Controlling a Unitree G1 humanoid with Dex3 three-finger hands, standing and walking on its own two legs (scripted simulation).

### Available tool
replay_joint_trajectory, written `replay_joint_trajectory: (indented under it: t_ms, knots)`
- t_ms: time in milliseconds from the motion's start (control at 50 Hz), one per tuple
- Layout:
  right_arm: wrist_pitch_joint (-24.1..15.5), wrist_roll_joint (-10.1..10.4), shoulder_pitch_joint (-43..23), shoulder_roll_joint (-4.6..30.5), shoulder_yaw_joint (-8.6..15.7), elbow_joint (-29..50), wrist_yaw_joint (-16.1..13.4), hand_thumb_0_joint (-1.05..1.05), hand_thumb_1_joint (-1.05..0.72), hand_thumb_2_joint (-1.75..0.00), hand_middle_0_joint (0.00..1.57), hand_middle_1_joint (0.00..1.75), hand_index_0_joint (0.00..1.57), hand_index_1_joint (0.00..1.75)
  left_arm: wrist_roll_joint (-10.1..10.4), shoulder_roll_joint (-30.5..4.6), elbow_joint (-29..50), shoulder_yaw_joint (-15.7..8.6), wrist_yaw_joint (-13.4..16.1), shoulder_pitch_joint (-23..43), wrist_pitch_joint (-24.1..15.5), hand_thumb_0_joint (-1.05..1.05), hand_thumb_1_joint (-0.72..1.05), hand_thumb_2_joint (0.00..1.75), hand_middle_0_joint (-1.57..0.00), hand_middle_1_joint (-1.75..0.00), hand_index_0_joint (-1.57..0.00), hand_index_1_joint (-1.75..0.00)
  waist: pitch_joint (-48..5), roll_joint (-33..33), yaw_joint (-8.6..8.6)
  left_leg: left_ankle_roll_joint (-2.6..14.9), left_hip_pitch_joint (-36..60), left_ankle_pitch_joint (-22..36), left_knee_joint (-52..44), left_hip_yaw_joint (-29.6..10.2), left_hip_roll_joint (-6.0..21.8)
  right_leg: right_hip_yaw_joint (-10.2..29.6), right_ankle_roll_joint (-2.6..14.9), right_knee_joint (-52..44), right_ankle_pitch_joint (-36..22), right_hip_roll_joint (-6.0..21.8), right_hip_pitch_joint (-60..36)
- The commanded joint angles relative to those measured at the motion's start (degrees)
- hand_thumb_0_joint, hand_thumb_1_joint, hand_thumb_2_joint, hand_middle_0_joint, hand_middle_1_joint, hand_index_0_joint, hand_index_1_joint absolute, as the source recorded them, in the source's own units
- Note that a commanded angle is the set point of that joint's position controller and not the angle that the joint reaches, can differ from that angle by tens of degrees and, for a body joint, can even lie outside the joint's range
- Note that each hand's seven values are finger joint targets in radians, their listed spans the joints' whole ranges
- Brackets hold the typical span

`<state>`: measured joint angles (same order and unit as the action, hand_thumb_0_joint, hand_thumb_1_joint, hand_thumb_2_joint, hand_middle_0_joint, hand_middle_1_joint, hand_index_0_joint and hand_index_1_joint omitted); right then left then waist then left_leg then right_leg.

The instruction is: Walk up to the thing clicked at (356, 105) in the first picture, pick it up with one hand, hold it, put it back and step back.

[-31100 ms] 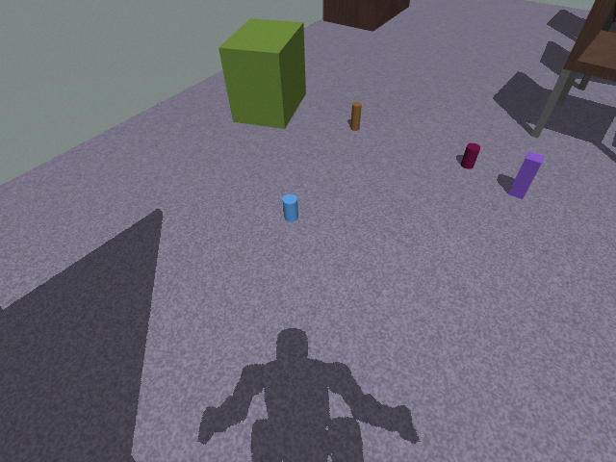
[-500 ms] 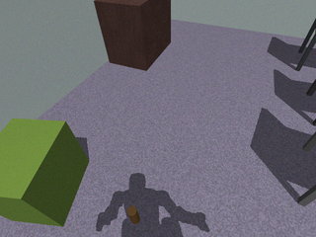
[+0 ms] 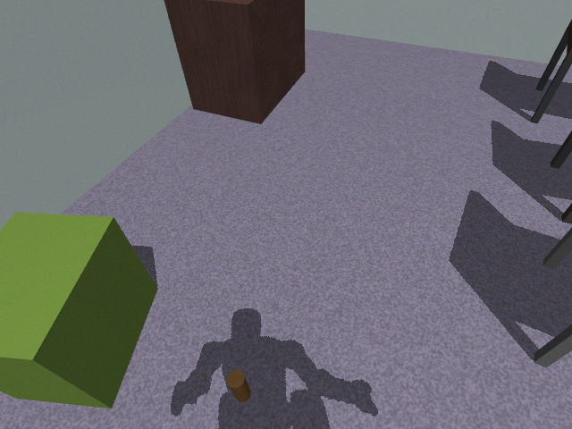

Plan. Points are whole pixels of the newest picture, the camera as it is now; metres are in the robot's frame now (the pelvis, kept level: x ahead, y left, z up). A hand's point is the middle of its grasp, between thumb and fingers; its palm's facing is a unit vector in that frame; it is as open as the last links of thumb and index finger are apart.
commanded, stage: step back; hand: left
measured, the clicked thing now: (239, 386) +0.40 +0.20 -0.70
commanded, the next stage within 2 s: none
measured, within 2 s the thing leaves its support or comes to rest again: neither
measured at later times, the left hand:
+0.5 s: hand out of the picture +0.04 +0.32 -0.18, palm faces -0.07 -0.93 -0.35, open 7.4 cm
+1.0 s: hand out of the picture -0.08 +0.31 -0.15, palm faces -0.05 -0.91 -0.40, open 7.4 cm
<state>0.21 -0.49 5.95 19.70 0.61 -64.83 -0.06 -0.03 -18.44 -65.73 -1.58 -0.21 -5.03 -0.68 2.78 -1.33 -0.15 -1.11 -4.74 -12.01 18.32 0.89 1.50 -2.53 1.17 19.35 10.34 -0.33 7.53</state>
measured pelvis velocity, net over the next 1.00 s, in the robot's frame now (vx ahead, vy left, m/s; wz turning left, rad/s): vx -0.21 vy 0.05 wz -0.05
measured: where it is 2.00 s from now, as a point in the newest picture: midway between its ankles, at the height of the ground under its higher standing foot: outside the picture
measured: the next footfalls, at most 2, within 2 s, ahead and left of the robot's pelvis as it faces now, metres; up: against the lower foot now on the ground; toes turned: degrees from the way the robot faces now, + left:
right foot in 0.74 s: -0.15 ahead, -0.07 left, +0.00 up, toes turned -2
left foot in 1.06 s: -0.21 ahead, +0.16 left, +0.00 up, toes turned -4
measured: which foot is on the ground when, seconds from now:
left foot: down 0.00-0.76, up 0.78-1.00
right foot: down 0.00-0.28, up 0.30-0.72, down 0.74-1.00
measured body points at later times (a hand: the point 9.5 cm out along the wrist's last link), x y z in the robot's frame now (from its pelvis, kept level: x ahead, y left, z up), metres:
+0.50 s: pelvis -0.09 +0.07 -0.01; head -0.01 +0.09 +0.43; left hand +0.05 +0.37 -0.15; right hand -0.03 -0.25 -0.13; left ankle -0.07 +0.15 -0.75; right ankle -0.13 -0.08 -0.66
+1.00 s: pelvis -0.21 +0.05 -0.02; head -0.15 +0.04 +0.42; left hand -0.08 +0.35 -0.13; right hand -0.14 -0.28 -0.14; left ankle -0.24 +0.17 -0.71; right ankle -0.19 -0.07 -0.75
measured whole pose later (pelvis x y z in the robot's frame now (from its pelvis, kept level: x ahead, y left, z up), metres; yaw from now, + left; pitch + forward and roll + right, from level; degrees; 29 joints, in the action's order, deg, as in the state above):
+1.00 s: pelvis -0.21 +0.05 -0.02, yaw -3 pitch -1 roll +1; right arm 2.6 0.3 9.9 23.7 2.9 -50.3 -1.1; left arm -2.1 -20.2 -44.6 -3.9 0.5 -8.2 2.3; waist 9.2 -0.6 -0.7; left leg -0.9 -19.9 -28.9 53.1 -4.6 -4.3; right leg 1.4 0.6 35.9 16.1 0.4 18.6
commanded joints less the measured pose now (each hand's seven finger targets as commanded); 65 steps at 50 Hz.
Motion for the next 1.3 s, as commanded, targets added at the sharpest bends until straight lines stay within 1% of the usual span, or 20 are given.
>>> replay_joint_trajectory:
  t_ms: [0,80,220,260,280,360,480,620,700,720,740,760,840,960,1020,1040,1060,1080,1140,1280]
  knots:
    - [0.2,0.6,-0.8,12.0,3.0,6.4,-0.7,0.0,-0.9,-0.9,0.2,0.3,0.2,0.3,0.6,-17.9,7.5,-4.7,1.6,0.8,-0.3,0.0,0.9,0.9,-0.2,-0.3,-0.2,-0.3,-4.3,6.1,0.16,2.72,-5.5,11.7,13.1,-1.9,1.0,12.2,5.63,0.5,-28.5,12.7,-0.9]
    - [2.3,0.4,2.5,11.5,4.2,9.7,-0.1,0.0,-0.9,-0.9,0.2,0.3,0.2,0.3,-1.6,-19.0,13.5,-5.5,1.9,4.5,0.1,0.0,0.9,0.9,-0.2,-0.3,-0.2,-0.3,-6.8,11.2,1.02,4.09,-12.0,-19.2,36.2,-6.8,-3.1,17.6,14.54,1.2,-27.4,21.5,2.2]
    - [1.4,-1.2,8.3,11.0,5.6,10.8,-0.1,0.0,-0.9,-0.9,0.2,0.3,0.2,0.3,-0.8,-16.9,18.1,-4.2,1.7,5.7,2.8,0.0,0.9,0.9,-0.2,-0.3,-0.2,-0.3,-5.3,8.1,2.69,2.34,-7.0,2.0,6.8,-0.4,-2.9,9.6,6.48,14.9,-16.2,12.0,4.9]
    - [0.5,-3.0,3.9,19.5,7.4,13.6,-0.2,0.0,-0.9,-0.9,0.2,0.3,0.2,0.3,0.2,-11.3,19.0,-3.1,1.7,1.2,3.6,0.0,0.9,0.9,-0.2,-0.3,-0.2,-0.3,-3.6,-12.5,-0.36,7.83,-2.3,24.6,-0.5,-25.4,14.7,5.8,0.42,29.9,21.5,-4.2,19.0]
    - [0.4,-2.0,4.2,23.1,8.1,14.5,-0.2,0.0,-0.9,-0.9,0.2,0.3,0.2,0.3,-0.7,-13.9,19.0,-4.0,2.6,3.5,3.8,0.0,0.9,0.9,-0.2,-0.3,-0.2,-0.3,-4.6,-12.0,2.86,13.44,-6.6,31.0,1.0,-28.9,19.6,12.4,-0.33,39.0,29.4,-5.9,17.5]
    - [-0.3,-1.4,-1.1,15.9,6.5,16.6,-1.8,0.0,-0.9,-0.9,0.2,0.3,0.2,0.3,0.1,-14.4,17.2,-4.0,2.8,-1.1,3.8,0.0,0.9,0.9,-0.2,-0.3,-0.2,-0.3,-4.9,-6.4,-1.39,11.4,0.2,35.0,8.2,-14.3,11.2,15.8,-0.02,52.1,18.1,-6.3,23.7]
    - [-0.3,-0.8,5.5,15.4,6.7,17.4,-2.5,0.0,-0.9,-0.9,0.2,0.3,0.2,0.3,-1.0,-14.0,21.0,-5.0,2.2,0.4,2.8,0.0,0.9,0.9,-0.2,-0.3,-0.2,-0.3,-5.2,-4.2,2.72,16.19,7.5,37.3,10.4,-16.3,14.5,12.8,-3.05,44.6,21.1,-4.5,23.5]
    - [0.1,-1.0,3.4,17.3,6.8,19.9,-1.9,0.0,-0.9,-0.9,0.2,0.3,0.2,0.3,-1.0,-13.0,20.9,-5.4,1.3,-5.1,2.6,0.0,0.9,0.9,-0.2,-0.3,-0.2,-0.3,-8.6,-6.9,1.77,14.71,1.7,24.9,11.0,-14.7,13.6,6.7,-1.66,26.7,18.2,-1.5,13.2]
    - [1.0,0.0,-0.7,15.8,5.9,20.7,-1.4,0.0,-0.9,-0.9,0.2,0.3,0.2,0.3,-2.0,-13.8,18.3,-6.2,1.1,-12.0,1.9,0.0,0.9,0.9,-0.2,-0.3,-0.2,-0.3,-8.3,-2.9,-2.22,7.78,-12.9,9.9,16.0,-11.2,9.6,8.6,1.98,6.3,1.5,1.2,-0.8]
    - [1.2,0.3,-0.3,13.7,5.3,21.4,-1.3,0.0,-0.9,-0.9,0.2,0.3,0.2,0.3,-2.8,-18.0,19.5,-7.3,1.1,-11.0,1.4,0.0,0.9,0.9,-0.2,-0.3,-0.2,-0.3,-6.2,7.6,-1.45,3.83,-22.7,-2.1,24.4,-7.8,2.4,23.8,5.85,3.1,-1.4,10.5,-2.3]
    - [1.5,0.5,-2.3,12.0,5.1,21.4,-1.7,0.0,-0.9,-0.9,0.2,0.3,0.2,0.3,-1.9,-22.7,21.2,-8.1,0.8,-6.5,1.5,0.0,0.9,0.9,-0.2,-0.3,-0.2,-0.3,-2.8,16.8,-2.55,1.34,-23.4,-21.9,38.0,-3.3,-7.5,32.7,15.65,-1.0,-6.8,20.9,6.9]
    - [1.9,0.0,-1.4,13.5,5.8,20.3,-2.0,0.0,-0.9,-0.9,0.2,0.3,0.2,0.3,-2.4,-22.8,23.5,-8.0,1.1,-3.2,1.0,0.0,0.9,0.9,-0.2,-0.3,-0.2,-0.3,-0.1,15.2,-1.89,0.76,-20.4,-24.6,48.8,-9.1,-6.6,36.3,18.38,-1.3,-10.2,24.0,14.6]
    - [1.1,1.0,5.1,14.0,5.2,17.6,-2.0,0.0,-0.9,-0.9,0.2,0.3,0.2,0.3,-1.9,-16.4,25.5,-6.6,1.8,2.2,1.3,0.0,0.9,0.9,-0.2,-0.3,-0.2,-0.3,-0.3,9.8,1.12,0.16,-21.4,-16.0,52.0,-9.0,-8.9,16.2,11.47,5.6,-18.4,12.4,9.1]
    - [0.4,-0.1,5.1,12.5,4.7,19.1,-1.7,0.0,-0.9,-0.9,0.2,0.3,0.2,0.3,-2.0,-16.1,26.0,-6.2,2.1,-3.6,2.2,0.0,0.9,0.9,-0.2,-0.3,-0.2,-0.3,-5.0,12.7,-1.89,0.61,-19.2,-16.9,22.9,-3.5,-3.7,16.2,10.29,11.5,-23.9,13.1,-5.4]
    - [-0.5,-1.2,8.8,12.3,5.6,17.6,-1.5,0.0,-0.9,-0.9,0.2,0.3,0.2,0.3,-1.0,-15.8,26.8,-5.3,1.4,-2.9,3.2,0.0,0.9,0.9,-0.2,-0.3,-0.2,-0.3,-6.6,9.0,0.28,1.91,-6.8,4.5,2.6,-2.5,-2.1,13.1,5.58,18.9,-17.6,9.2,1.2]
    - [-0.9,-2.2,7.7,16.6,6.8,18.5,-1.4,0.0,-0.9,-0.9,0.2,0.3,0.2,0.3,-0.8,-13.5,27.2,-4.8,1.2,-5.3,3.5,0.0,0.9,0.9,-0.2,-0.3,-0.2,-0.3,-7.7,-0.9,-0.88,5.08,0.2,12.9,2.5,-16.5,8.0,10.6,2.27,24.7,-3.8,4.1,12.2]
    - [-0.7,-1.6,4.8,22.9,7.7,19.8,-0.8,0.0,-0.9,-0.9,0.2,0.3,0.2,0.3,-0.4,-13.8,27.9,-5.0,1.7,-1.9,3.3,0.0,0.9,0.9,-0.2,-0.3,-0.2,-0.3,-6.0,-13.5,0.99,14.24,-4.1,22.9,1.7,-28.7,19.6,5.2,-0.26,34.1,23.4,-4.9,18.3]
    - [-0.8,-1.9,6.1,23.2,8.3,19.8,-0.9,0.0,-0.9,-0.9,0.2,0.3,0.2,0.3,-1.5,-15.1,27.5,-6.0,2.6,2.1,3.3,0.0,0.9,0.9,-0.2,-0.3,-0.2,-0.3,-4.6,-10.9,4.18,18.77,-9.1,24.0,1.7,-32.7,22.8,12.4,-0.48,44.4,29.0,-4.8,17.5]
    - [-1.0,-1.4,1.2,16.9,6.2,20.0,-2.1,0.0,-0.9,-0.9,0.2,0.3,0.2,0.3,-0.2,-14.1,24.7,-5.9,2.1,-3.0,3.4,0.0,0.9,0.9,-0.2,-0.3,-0.2,-0.3,-3.4,-3.6,-1.4,13.33,-4.5,31.0,7.8,-15.8,13.1,15.4,0.14,53.5,20.3,-5.7,22.2]
    - [-0.7,-1.3,4.4,16.5,6.8,21.8,-2.1,0.0,-0.9,-0.9,0.2,0.3,0.2,0.3,-1.3,-14.1,24.4,-6.3,1.4,-4.7,3.2,0.0,0.9,0.9,-0.2,-0.3,-0.2,-0.3,-4.4,-7.1,1.8,16.58,0.5,24.7,8.6,-14.9,14.4,10.9,-3.42,43.1,20.5,-3.6,20.8]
